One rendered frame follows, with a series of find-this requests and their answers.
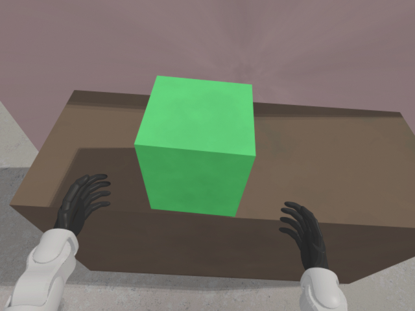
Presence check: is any right robot forearm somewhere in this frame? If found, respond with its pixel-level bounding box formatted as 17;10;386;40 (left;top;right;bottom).
299;268;348;311

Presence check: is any pedestal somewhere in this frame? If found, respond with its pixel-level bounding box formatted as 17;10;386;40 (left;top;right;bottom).
9;90;415;284

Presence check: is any left robot hand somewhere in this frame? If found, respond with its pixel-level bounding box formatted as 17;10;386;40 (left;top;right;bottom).
53;174;111;236

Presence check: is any left robot forearm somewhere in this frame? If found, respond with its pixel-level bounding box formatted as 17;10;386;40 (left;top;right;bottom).
3;229;78;311

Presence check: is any right robot hand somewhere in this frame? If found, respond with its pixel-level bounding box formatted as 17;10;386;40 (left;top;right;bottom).
279;202;329;270

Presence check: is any carton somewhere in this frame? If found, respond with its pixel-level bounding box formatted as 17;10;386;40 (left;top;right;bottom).
134;76;255;217

